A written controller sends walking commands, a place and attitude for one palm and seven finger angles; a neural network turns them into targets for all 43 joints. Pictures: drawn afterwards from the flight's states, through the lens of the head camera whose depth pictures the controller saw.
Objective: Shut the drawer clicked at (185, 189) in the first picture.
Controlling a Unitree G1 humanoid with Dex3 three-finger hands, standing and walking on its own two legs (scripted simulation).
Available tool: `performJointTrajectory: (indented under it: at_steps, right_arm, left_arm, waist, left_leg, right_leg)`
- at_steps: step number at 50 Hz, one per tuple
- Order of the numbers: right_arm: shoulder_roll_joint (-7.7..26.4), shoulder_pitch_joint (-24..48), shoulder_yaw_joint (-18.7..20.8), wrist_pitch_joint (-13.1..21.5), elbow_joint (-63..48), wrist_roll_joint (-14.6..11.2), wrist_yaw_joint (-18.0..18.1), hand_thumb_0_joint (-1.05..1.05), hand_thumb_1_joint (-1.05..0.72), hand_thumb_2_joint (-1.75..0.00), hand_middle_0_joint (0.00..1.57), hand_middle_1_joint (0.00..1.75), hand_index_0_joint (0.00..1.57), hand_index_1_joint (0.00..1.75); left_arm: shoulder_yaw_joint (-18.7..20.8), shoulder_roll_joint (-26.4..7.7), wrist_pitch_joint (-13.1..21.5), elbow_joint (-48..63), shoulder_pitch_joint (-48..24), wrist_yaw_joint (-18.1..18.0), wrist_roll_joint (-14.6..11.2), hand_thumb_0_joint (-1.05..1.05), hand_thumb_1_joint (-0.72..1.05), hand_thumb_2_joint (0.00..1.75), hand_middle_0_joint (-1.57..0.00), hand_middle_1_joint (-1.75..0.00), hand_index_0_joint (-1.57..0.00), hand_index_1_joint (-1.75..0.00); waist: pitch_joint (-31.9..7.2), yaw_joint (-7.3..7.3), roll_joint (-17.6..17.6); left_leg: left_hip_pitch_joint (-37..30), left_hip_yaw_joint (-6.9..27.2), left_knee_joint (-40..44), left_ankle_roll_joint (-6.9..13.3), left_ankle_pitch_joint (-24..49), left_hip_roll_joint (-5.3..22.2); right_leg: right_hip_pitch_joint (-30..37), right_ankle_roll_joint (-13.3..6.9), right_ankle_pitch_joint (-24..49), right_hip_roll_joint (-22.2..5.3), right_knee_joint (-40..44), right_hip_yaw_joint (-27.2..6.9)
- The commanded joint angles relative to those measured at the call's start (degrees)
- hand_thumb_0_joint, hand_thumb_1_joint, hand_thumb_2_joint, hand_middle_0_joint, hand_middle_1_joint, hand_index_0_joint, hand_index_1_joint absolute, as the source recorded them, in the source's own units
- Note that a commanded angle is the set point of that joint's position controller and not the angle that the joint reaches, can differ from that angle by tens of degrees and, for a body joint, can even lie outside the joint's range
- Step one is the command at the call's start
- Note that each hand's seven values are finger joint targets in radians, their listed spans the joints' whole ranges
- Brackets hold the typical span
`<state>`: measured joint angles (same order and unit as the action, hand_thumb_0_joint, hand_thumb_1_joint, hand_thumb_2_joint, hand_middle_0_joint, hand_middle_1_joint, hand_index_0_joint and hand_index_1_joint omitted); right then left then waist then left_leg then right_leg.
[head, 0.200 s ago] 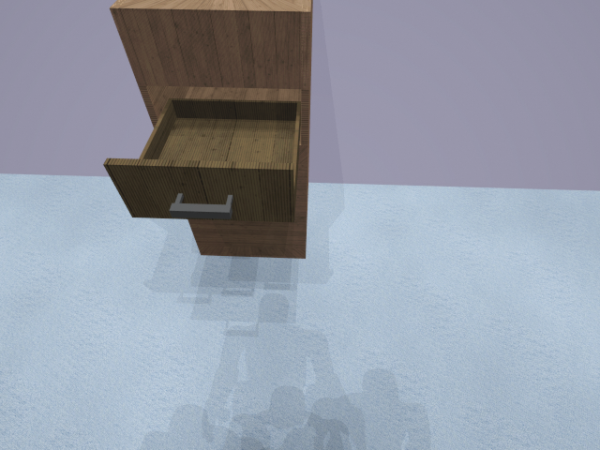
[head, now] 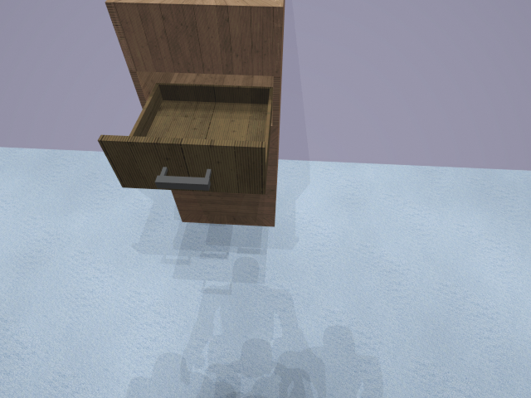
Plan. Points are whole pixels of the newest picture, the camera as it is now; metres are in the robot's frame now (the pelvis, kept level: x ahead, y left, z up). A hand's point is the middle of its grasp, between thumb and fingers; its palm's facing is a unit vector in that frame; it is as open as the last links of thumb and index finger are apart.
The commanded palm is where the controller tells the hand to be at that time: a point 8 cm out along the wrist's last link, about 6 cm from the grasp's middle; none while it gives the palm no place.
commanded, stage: turn or walk to find it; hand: left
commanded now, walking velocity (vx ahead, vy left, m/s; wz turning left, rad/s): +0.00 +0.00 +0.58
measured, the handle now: (184, 177) +0.60 +0.23 -0.10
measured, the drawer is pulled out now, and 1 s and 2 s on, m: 0.30 0.30 0.30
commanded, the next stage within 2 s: stand and wait in 0.32 s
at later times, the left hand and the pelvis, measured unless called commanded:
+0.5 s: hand out of the picture +0.02 +0.21 -0.17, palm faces +0.22 -0.93 -0.29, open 7.3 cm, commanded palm none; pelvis -0.02 -0.02 -0.01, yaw +11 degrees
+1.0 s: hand out of the picture -0.03 +0.15 -0.17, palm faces +0.24 -0.95 -0.21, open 7.4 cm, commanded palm none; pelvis +0.00 -0.03 +0.00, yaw +12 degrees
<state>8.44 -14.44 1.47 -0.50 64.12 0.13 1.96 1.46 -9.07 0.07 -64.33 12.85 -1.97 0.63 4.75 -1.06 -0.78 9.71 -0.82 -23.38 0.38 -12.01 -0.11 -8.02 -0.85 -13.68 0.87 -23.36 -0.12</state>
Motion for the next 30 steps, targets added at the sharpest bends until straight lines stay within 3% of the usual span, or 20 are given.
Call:
performJointTrajectory:
  at_steps: [1, 6, 8, 9, 11, 12, 14, 15, 17, 19, 21, 22, 23, 24, 25, 26, 27, 28, 29, 30]
  right_arm:
    - [5.4, -2.7, 1.5, -0.3, -2.8, 0.2, 0.1, 0.00, -0.90, -0.90, 0.20, 0.30, 0.20, 0.30]
    - [4.8, -2.5, 2.7, -1.2, -4.9, 0.3, -0.3, 0.00, -0.90, -0.90, 0.20, 0.30, 0.20, 0.30]
    - [5.2, -3.3, 2.9, -1.4, -5.3, 0.4, -0.5, 0.00, -0.90, -0.90, 0.20, 0.30, 0.20, 0.30]
    - [6.0, -3.9, 3.0, -1.3, -5.5, 0.7, -0.6, 0.00, -0.90, -0.90, 0.20, 0.30, 0.20, 0.30]
    - [9.5, -5.7, 3.4, -0.9, -6.3, 1.7, -0.2, 0.00, -0.90, -0.90, 0.20, 0.30, 0.20, 0.30]
    - [10.3, -7.0, 3.6, -0.9, -6.6, 1.9, 0.2, 0.00, -0.90, -0.90, 0.20, 0.30, 0.20, 0.30]
    - [11.0, -5.2, 3.6, -0.6, -7.7, 1.8, 0.7, 0.00, -0.90, -0.90, 0.20, 0.30, 0.20, 0.30]
    - [10.8, -4.4, 3.6, -0.4, -8.5, 1.8, 0.8, 0.00, -0.90, -0.90, 0.20, 0.30, 0.20, 0.30]
    - [11.4, -3.0, 3.7, -0.7, -9.3, 1.9, 0.8, 0.00, -0.90, -0.90, 0.20, 0.30, 0.20, 0.30]
    - [11.1, -2.1, 3.7, -0.8, -9.6, 1.7, 0.7, 0.00, -0.90, -0.90, 0.20, 0.30, 0.20, 0.30]
    - [9.6, -0.5, 3.4, -0.9, -10.0, 0.8, 0.7, 0.00, -0.90, -0.90, 0.20, 0.30, 0.20, 0.30]
    - [7.0, -0.4, 3.2, -1.0, -10.5, 0.2, 0.3, 0.00, -0.90, -0.90, 0.20, 0.30, 0.20, 0.30]
    - [5.7, -0.7, 3.0, -1.2, -10.9, 0.2, -0.2, 0.00, -0.90, -0.90, 0.20, 0.30, 0.20, 0.30]
    - [6.3, -1.3, 3.5, -1.5, -10.6, 0.8, -0.8, 0.00, -0.90, -0.90, 0.20, 0.30, 0.20, 0.30]
    - [5.7, -0.8, 3.5, -1.8, -10.6, 0.8, -0.9, 0.00, -0.90, -0.90, 0.20, 0.30, 0.20, 0.30]
    - [6.0, -0.6, 3.4, -1.7, -9.9, 0.8, -0.9, 0.00, -0.90, -0.90, 0.20, 0.30, 0.20, 0.30]
    - [6.1, -1.4, 3.2, -1.3, -9.3, 0.6, -0.8, 0.00, -0.90, -0.90, 0.20, 0.30, 0.20, 0.30]
    - [5.6, -1.5, 3.0, -0.9, -8.7, 0.3, -0.6, 0.00, -0.90, -0.90, 0.20, 0.30, 0.20, 0.30]
    - [5.4, -2.0, 2.5, -0.3, -7.9, 0.2, -0.5, 0.00, -0.90, -0.90, 0.20, 0.30, 0.20, 0.30]
    - [5.7, -2.5, 2.3, 0.3, -6.9, 0.4, -0.5, 0.00, -0.90, -0.90, 0.20, 0.30, 0.20, 0.30]
  left_arm:
    - [2.3, -8.3, -0.2, 3.2, 4.2, -0.6, -0.1, 0.00, 0.90, 0.90, -0.20, -0.30, -0.20, -0.30]
    - [3.7, -10.2, -0.7, 6.5, 1.6, -0.6, 0.3, 0.00, 0.90, 0.90, -0.20, -0.30, -0.20, -0.30]
    - [4.0, -10.1, -1.0, 8.0, -0.5, -0.6, 0.5, 0.00, 0.90, 0.90, -0.20, -0.30, -0.20, -0.30]
    - [4.0, -9.5, -1.2, 8.6, -1.1, -0.5, 0.5, 0.00, 0.90, 0.90, -0.20, -0.30, -0.20, -0.30]
    - [3.9, -7.6, -1.7, 9.9, -1.5, -0.4, 0.3, 0.00, 0.90, 0.90, -0.20, -0.30, -0.20, -0.30]
    - [3.9, -7.5, -1.8, 10.7, -2.3, -0.5, 0.2, 0.00, 0.90, 0.90, -0.20, -0.30, -0.20, -0.30]
    - [3.9, -7.3, -1.5, 11.4, -2.7, -0.2, 0.2, 0.00, 0.90, 0.90, -0.20, -0.30, -0.20, -0.30]
    - [3.7, -7.2, -1.2, 11.8, -3.2, 0.0, 0.2, 0.00, 0.90, 0.90, -0.20, -0.30, -0.20, -0.30]
    - [3.5, -6.4, -1.3, 12.0, -2.8, 0.3, -0.1, 0.00, 0.90, 0.90, -0.20, -0.30, -0.20, -0.30]
    - [3.2, -6.0, -1.3, 11.3, -0.4, 0.3, -0.1, 0.00, 0.90, 0.90, -0.20, -0.30, -0.20, -0.30]
    - [3.2, -7.2, -0.7, 9.8, 4.3, 0.0, 0.0, 0.00, 0.90, 0.90, -0.20, -0.30, -0.20, -0.30]
    - [3.6, -10.3, -0.5, 9.3, 4.8, -0.5, 0.5, 0.00, 0.90, 0.90, -0.20, -0.30, -0.20, -0.30]
    - [3.9, -13.1, -0.5, 9.7, 2.8, -0.5, 0.6, 0.00, 0.90, 0.90, -0.20, -0.30, -0.20, -0.30]
    - [3.5, -14.1, -1.0, 10.9, -0.9, -0.1, 0.8, 0.00, 0.90, 0.90, -0.20, -0.30, -0.20, -0.30]
    - [3.4, -12.5, -0.5, 11.1, -2.3, -0.2, 0.7, 0.00, 0.90, 0.90, -0.20, -0.30, -0.20, -0.30]
    - [3.2, -11.4, -0.3, 10.9, -3.3, -0.2, 0.5, 0.00, 0.90, 0.90, -0.20, -0.30, -0.20, -0.30]
    - [3.0, -10.6, -0.2, 10.4, -3.4, -0.2, 0.5, 0.00, 0.90, 0.90, -0.20, -0.30, -0.20, -0.30]
    - [2.9, -10.3, -0.1, 9.9, -2.8, -0.2, 0.4, 0.00, 0.90, 0.90, -0.20, -0.30, -0.20, -0.30]
    - [2.7, -10.1, 0.0, 9.1, -2.3, -0.2, 0.2, 0.00, 0.90, 0.90, -0.20, -0.30, -0.20, -0.30]
    - [2.6, -9.1, 0.0, 8.4, -0.9, -0.2, 0.0, 0.00, 0.90, 0.90, -0.20, -0.30, -0.20, -0.30]
  waist:
    - [-1.8, 0.98, 2.1]
    - [-2.1, 0.26, 6.7]
    - [-1.0, -0.58, 4.6]
    - [0.2, -0.79, 0.4]
    - [1.0, -1.27, -12.9]
    - [-0.6, -1.71, -12.4]
    - [-3.0, -0.19, -9.6]
    - [-4.7, -0.04, -8.0]
    - [-5.7, 0.33, -6.5]
    - [-6.6, 0.94, -7.5]
    - [-7.4, 2.87, -3.4]
    - [-5.0, 2.55, 5.1]
    - [-1.8, 1.78, 11.4]
    - [-0.8, 0.69, 8.7]
    - [-1.7, 0.45, 10.5]
    - [0.5, -0.02, 13.8]
    - [0.2, -0.52, 13.4]
    - [-0.3, -0.55, 11.0]
    - [-1.4, -0.78, 8.1]
    - [-2.7, -0.29, 1.1]
  left_leg:
    - [2.7, 5.0, -1.5, 1.0, 7.0, 4.0]
    - [4.8, 3.3, -11.3, 0.0, 1.3, 1.4]
    - [3.9, 4.6, -9.6, 0.3, 1.1, 2.8]
    - [4.3, 8.6, -5.8, 1.4, 3.8, 4.5]
    - [5.7, 28.0, 5.9, 7.1, 9.1, 13.6]
    - [3.1, 33.0, 9.3, 10.2, 12.0, 15.8]
    - [0.4, 30.5, 7.3, 11.3, 13.3, 14.6]
    - [-1.4, 29.3, 6.0, 11.3, 15.9, 13.8]
    - [-0.2, 26.6, 6.4, 10.1, 13.4, 12.0]
    - [1.6, 23.3, 5.9, 8.5, 11.1, 9.6]
    - [6.5, 18.5, 1.0, 4.9, 5.1, 5.2]
    - [13.6, 13.8, -4.6, 1.6, -4.1, -0.1]
    - [13.3, 6.9, -10.9, -0.8, -10.2, -3.7]
    - [8.9, 5.1, -16.9, -1.1, -13.2, -3.2]
    - [7.8, 5.0, -19.9, -0.8, -13.4, -2.5]
    - [9.1, 4.8, -20.2, -0.6, -11.8, -0.8]
    - [8.2, 4.2, -17.9, -0.5, -10.8, 0.1]
    - [5.6, 3.5, -12.7, -0.6, -8.6, 0.7]
    - [1.8, 3.9, -5.0, -0.5, -0.7, 1.4]
    - [-2.1, 6.7, -0.8, 0.3, 13.4, 3.5]
  right_leg:
    - [-1.5, -2.3, 8.7, -8.1, 0.8, -2.5]
    - [-3.9, -6.3, 6.4, -14.3, 1.9, -4.6]
    - [-6.8, -5.8, 3.6, -14.3, -0.3, -3.0]
    - [-8.6, -4.2, -0.1, -11.5, -3.7, -0.6]
    - [-11.2, 0.5, -10.8, -2.2, -17.9, 5.0]
    - [-14.7, 0.9, -18.0, -1.1, -26.7, 1.4]
    - [-17.5, 1.0, -16.5, -2.2, -31.7, -2.7]
    - [-17.6, 1.3, -16.1, -2.1, -29.9, -2.4]
    - [-14.1, 1.7, -15.0, -1.3, -25.2, -1.5]
    - [-8.4, 1.5, -12.5, -0.1, -16.4, 0.0]
    - [1.9, 1.4, -2.4, -0.5, 0.2, 0.0]
    - [5.2, -1.2, -4.3, -7.7, 6.6, -10.2]
    - [-0.7, -6.0, -7.6, -17.5, 11.0, -17.5]
    - [-7.4, -8.5, -11.5, -19.4, 11.2, -17.5]
    - [-9.7, -9.0, -9.9, -17.4, 10.6, -17.3]
    - [-7.7, -9.0, -0.6, -15.4, 8.1, -15.0]
    - [-5.9, -8.9, 8.3, -14.9, 5.5, -12.6]
    - [-5.1, -8.2, 14.5, -14.1, 2.8, -10.5]
    - [-4.7, -6.3, 17.9, -12.0, -0.6, -8.4]
    - [-5.5, -3.3, 16.3, -7.8, -4.3, -5.2]
